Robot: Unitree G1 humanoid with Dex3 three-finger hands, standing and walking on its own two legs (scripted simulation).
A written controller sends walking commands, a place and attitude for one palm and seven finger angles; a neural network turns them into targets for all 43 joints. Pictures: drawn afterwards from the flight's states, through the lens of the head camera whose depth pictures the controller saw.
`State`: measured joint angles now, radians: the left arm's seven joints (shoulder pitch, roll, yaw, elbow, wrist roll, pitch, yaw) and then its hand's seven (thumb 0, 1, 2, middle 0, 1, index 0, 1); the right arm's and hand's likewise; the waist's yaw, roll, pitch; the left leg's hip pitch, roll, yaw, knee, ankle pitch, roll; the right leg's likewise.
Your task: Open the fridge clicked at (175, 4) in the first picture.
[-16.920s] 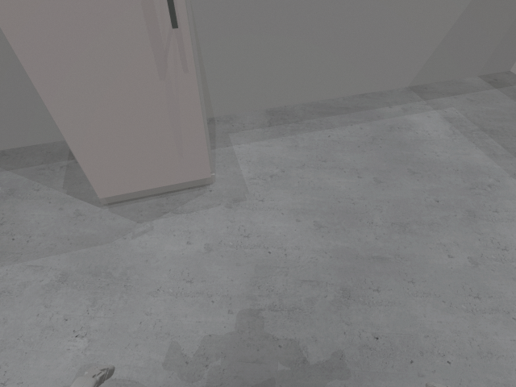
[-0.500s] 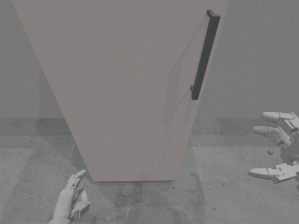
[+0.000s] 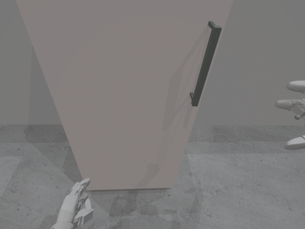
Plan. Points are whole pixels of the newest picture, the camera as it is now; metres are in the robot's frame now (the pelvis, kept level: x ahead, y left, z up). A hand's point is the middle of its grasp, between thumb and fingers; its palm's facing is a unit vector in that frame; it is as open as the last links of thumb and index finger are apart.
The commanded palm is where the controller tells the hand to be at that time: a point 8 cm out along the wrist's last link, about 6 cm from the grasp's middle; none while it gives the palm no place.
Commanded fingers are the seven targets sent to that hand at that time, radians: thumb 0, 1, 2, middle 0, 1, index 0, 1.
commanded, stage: raise the hand to about handle height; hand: right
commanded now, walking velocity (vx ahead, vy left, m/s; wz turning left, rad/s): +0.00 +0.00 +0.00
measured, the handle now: (202, 68) +0.53 -0.15 +0.21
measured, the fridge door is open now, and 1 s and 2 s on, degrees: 0 0 0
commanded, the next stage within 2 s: move the hooked fingers beside the handle in 0.44 s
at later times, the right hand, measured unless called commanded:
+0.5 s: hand (286, 120) +0.28 -0.27 +0.23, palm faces +0.02 +0.99 -0.11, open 14.0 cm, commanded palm +0.25 -0.32 +0.23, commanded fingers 0.00 0.50 -0.30 0.30 1.20 0.30 1.20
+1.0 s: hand (262, 102) +0.35 -0.25 +0.22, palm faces +0.00 +1.00 -0.06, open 14.0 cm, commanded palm +0.31 -0.30 +0.23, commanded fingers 0.00 0.50 -0.30 0.30 1.20 0.30 1.20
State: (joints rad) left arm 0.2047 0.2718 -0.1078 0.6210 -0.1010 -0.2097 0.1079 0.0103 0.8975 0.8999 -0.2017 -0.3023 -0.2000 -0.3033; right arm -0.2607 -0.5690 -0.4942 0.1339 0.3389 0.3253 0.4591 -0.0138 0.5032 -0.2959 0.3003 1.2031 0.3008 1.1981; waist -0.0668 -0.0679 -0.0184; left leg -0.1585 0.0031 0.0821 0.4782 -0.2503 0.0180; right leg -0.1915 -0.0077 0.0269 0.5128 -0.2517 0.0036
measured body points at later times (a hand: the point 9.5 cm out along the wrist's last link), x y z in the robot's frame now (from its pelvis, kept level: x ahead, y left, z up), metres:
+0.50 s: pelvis +0.00 +0.00 +0.00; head -0.03 +0.02 +0.45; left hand +0.20 +0.22 -0.06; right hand +0.27 -0.32 +0.23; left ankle +0.01 +0.11 -0.74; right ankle +0.02 -0.12 -0.74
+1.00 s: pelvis +0.01 +0.00 +0.00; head -0.01 +0.02 +0.45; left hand +0.19 +0.23 -0.07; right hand +0.34 -0.30 +0.23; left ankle +0.01 +0.11 -0.74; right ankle +0.02 -0.12 -0.74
